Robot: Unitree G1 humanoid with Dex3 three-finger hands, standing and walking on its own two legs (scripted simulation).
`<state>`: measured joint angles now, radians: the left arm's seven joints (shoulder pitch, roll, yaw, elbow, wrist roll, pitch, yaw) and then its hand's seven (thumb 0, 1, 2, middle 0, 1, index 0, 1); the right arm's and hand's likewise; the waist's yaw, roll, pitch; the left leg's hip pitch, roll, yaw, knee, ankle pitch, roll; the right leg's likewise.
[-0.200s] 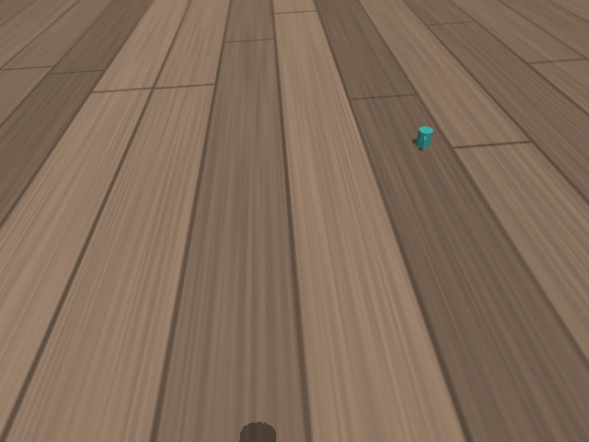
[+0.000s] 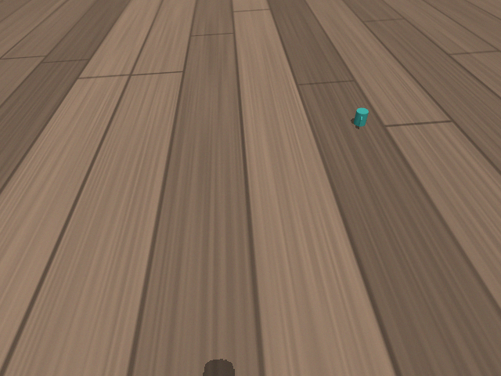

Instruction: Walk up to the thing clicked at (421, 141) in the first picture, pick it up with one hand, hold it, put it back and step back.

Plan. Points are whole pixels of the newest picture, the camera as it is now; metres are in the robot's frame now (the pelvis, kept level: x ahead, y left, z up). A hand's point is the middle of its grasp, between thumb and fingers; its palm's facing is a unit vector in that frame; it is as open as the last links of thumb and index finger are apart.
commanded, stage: stand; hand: left
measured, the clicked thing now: (360, 118) +1.85 -0.69 -0.73
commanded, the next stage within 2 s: walk up in 0.92 s
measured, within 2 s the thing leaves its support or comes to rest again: neither
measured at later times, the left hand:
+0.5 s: hand out of the picture +0.08 +0.25 -0.15, palm faces -0.04 -0.94 -0.35, open 7.3 cm
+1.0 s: hand out of the picture +0.09 +0.26 -0.15, palm faces -0.10 -0.94 -0.33, open 7.3 cm
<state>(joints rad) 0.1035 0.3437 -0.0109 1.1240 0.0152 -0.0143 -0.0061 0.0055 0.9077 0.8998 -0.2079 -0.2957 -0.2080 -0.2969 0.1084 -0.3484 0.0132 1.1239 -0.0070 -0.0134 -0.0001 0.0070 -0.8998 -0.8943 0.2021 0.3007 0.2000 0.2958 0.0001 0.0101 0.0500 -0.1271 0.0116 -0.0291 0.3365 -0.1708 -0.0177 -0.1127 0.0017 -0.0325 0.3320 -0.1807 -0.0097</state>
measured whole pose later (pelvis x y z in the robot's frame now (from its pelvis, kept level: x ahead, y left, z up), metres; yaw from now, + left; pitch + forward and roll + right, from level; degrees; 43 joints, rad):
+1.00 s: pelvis +0.02 +0.00 +0.00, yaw -5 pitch +0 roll +1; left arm 0.19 0.36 0.03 1.06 0.02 -0.01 -0.06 0.01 0.91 0.90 -0.21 -0.30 -0.21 -0.30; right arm 0.11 -0.38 -0.04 1.04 -0.04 -0.04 0.05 0.01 -0.90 -0.89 0.20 0.30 0.20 0.30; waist 0.01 0.01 0.02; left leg -0.16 0.01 0.06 0.43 -0.36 0.03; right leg -0.20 0.00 0.04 0.46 -0.30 -0.02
